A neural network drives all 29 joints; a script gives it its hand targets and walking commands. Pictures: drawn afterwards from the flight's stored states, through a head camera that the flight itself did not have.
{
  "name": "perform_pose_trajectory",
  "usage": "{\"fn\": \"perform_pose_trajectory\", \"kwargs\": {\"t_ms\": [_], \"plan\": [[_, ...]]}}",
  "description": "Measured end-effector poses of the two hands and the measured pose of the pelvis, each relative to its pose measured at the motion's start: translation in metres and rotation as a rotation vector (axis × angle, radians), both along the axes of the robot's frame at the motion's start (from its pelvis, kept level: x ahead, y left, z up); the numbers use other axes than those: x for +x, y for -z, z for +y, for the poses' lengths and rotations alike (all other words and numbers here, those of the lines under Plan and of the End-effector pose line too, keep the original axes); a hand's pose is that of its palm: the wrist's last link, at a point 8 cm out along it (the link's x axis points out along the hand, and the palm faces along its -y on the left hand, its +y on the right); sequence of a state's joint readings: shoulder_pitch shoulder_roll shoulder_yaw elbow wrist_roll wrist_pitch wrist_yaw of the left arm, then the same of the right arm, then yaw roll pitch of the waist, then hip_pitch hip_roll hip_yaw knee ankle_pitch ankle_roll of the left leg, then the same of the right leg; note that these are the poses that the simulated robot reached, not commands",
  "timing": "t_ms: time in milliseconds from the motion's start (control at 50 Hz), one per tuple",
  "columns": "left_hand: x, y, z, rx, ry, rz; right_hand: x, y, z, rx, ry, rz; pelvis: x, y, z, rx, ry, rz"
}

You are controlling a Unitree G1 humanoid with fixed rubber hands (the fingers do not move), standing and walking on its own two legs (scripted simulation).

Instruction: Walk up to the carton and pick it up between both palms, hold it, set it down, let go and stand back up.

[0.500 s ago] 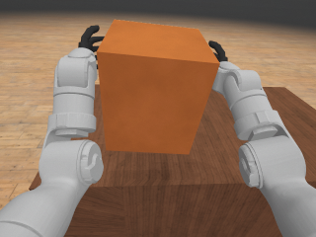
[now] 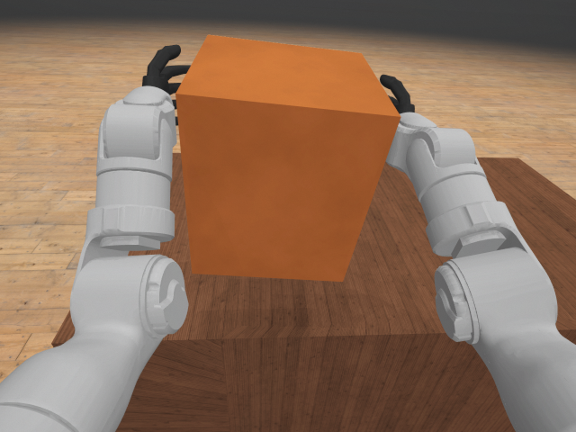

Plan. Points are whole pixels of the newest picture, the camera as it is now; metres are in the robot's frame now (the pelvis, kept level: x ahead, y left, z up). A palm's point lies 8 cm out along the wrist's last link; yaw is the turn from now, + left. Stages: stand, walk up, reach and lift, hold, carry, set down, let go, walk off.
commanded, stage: hold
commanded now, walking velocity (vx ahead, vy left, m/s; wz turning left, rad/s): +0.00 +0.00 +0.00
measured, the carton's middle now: (277, 162) +0.38 +0.01 +0.26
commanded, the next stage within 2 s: none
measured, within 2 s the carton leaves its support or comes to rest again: neither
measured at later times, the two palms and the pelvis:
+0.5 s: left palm (151, 106) +0.37 +0.16 +0.33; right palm (392, 122) +0.37 -0.14 +0.32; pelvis +0.00 +0.00 +0.00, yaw +0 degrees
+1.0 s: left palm (154, 107) +0.37 +0.16 +0.33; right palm (395, 122) +0.37 -0.14 +0.32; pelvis +0.00 +0.01 +0.00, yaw +0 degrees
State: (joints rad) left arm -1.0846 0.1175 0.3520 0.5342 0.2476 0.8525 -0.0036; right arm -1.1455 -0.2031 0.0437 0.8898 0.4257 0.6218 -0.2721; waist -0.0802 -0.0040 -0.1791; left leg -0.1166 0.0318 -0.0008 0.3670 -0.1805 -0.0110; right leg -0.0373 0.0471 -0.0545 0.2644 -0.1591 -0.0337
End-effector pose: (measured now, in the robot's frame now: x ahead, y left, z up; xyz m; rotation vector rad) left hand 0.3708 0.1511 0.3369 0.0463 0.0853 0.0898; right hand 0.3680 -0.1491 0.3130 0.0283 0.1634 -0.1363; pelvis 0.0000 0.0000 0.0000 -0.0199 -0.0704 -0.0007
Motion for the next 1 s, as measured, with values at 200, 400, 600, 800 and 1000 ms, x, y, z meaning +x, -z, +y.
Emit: {"fn": "perform_pose_trajectory", "kwargs": {"t_ms": [200,400,600,800,1000], "plan": [[0.000,0.000,0.000,0.000,0.000,-0.002,0.000,0.000,0.000,0.002,0.001,-0.001,0.000,0.000,0.001,0.000,0.001,0.001],[0.003,0.002,0.006,-0.016,0.004,0.008,0.002,-0.005,0.005,-0.024,0.002,0.009,0.000,0.000,0.001,-0.003,0.001,0.011],[0.005,0.006,0.009,-0.017,0.008,0.013,0.003,-0.009,0.008,-0.017,0.011,0.013,-0.001,0.000,0.006,-0.007,-0.002,0.019],[0.003,0.007,0.006,-0.014,0.005,0.018,0.001,-0.008,0.005,-0.011,0.013,0.018,-0.002,0.000,0.009,-0.008,0.006,0.022],[0.002,0.003,0.005,-0.017,-0.002,0.021,0.001,-0.010,0.005,-0.011,0.007,0.020,-0.003,0.000,0.007,-0.007,0.005,0.026]]}}
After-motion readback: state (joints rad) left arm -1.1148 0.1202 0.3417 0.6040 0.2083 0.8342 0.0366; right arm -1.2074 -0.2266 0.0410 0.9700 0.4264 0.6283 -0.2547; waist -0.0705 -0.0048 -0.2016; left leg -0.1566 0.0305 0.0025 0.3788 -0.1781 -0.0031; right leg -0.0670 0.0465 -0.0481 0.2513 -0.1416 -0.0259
